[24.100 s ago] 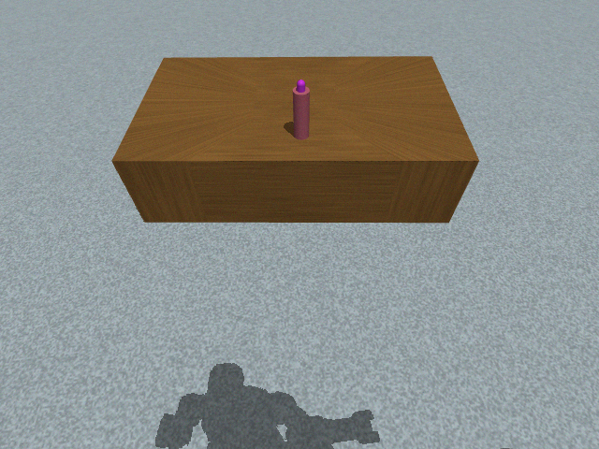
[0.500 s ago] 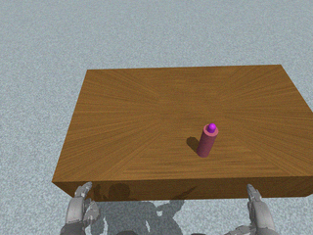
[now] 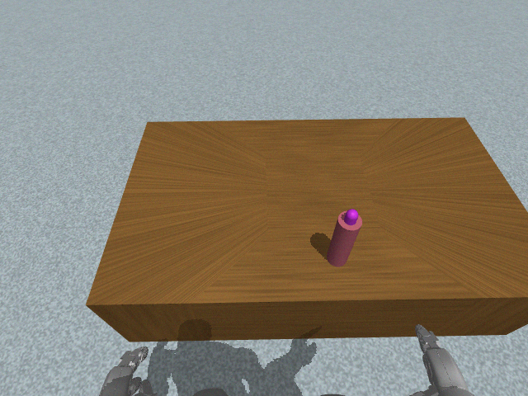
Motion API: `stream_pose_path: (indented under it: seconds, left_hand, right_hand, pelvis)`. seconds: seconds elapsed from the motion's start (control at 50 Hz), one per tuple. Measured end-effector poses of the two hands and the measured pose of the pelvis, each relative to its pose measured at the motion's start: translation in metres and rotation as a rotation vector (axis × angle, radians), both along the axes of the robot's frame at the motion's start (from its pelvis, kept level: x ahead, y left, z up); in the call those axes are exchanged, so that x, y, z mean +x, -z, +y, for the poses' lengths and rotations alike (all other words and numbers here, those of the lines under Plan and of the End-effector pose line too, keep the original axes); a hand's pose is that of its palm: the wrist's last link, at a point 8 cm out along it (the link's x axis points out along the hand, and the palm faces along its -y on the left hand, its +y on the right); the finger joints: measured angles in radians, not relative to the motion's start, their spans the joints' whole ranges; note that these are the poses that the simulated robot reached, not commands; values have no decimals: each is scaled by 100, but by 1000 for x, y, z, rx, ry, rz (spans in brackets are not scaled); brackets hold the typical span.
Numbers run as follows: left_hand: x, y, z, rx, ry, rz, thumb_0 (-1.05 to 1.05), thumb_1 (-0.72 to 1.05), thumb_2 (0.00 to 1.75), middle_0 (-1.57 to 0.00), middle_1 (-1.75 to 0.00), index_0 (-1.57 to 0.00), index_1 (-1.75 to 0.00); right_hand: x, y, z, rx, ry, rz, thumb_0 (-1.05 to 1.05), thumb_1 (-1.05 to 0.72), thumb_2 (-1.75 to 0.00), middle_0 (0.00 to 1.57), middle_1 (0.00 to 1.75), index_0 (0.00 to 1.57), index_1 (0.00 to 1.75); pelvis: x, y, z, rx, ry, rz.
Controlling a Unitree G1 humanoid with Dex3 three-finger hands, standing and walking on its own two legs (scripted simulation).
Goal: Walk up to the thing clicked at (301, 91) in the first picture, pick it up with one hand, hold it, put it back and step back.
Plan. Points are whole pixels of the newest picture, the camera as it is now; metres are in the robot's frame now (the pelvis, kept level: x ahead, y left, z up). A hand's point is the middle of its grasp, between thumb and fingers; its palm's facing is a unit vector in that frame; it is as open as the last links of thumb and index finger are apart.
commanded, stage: home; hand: right
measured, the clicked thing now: (344, 237) +0.52 -0.20 -0.27
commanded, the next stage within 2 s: stand in 1.34 s
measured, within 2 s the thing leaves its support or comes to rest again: neither
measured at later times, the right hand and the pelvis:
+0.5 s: hand out of the picture +0.04 -0.25 -0.11, palm faces +0.01 +0.92 -0.39, open 17.3 cm; pelvis +0.00 +0.00 +0.03, yaw -1 degrees
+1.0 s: hand out of the picture +0.05 -0.24 -0.11, palm faces +0.00 +0.93 -0.38, open 17.3 cm; pelvis +0.00 +0.02 +0.04, yaw -1 degrees
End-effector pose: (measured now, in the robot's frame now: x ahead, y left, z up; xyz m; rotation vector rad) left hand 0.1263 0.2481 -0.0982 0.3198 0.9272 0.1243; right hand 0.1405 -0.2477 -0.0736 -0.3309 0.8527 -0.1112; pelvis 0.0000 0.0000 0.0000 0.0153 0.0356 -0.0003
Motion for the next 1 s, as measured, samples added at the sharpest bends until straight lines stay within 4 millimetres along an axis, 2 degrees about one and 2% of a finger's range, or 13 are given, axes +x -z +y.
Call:
stream_pose_path:
  seconds: [0.1,0.2,0.32,0.42,0.62,1.0]
  left_hand:
    - [-20,-1,15,-10,-30,78,1,90,90,-20,-30,-20,-30]
    - [-37,-1,26,-13,-58,149,1,90,90,-20,-30,-20,-30]
    - [-54,1,31,-21,-77,226,1,90,90,-20,-30,-20,-30]
    - [-66,4,32,-29,-82,276,1,90,90,-20,-30,-20,-30]
    - [-78,5,38,-25,-90,327,0,90,90,-20,-30,-20,-30]
    - [-78,2,51,-10,-91,347,0,90,90,-20,-30,-20,-30]
  right_hand:
    - [-31,2,-29,-44,54,121,-1,53,-6,6,6,6,5]
    - [-60,-3,-46,-81,113,209,-1,53,-6,6,6,6,5]
    - [-86,-4,-51,-92,161,290,-1,53,-6,6,6,6,5]
    - [-99,-3,-48,-83,182,339,0,52,-6,6,6,6,5]
    - [-103,1,-38,-63,187,370,0,51,-7,6,6,6,6]
    - [-92,0,-32,-56,183,375,0,52,-6,6,6,6,5]
  pelvis:
    - [2,-11,-1,-13,5,-32]
    - [4,-21,-1,-21,7,-54]
    - [4,-29,1,-24,11,-73]
    - [2,-33,3,-25,16,-83]
    - [0,-36,7,-23,22,-90]
    - [0,-37,15,-22,21,-82]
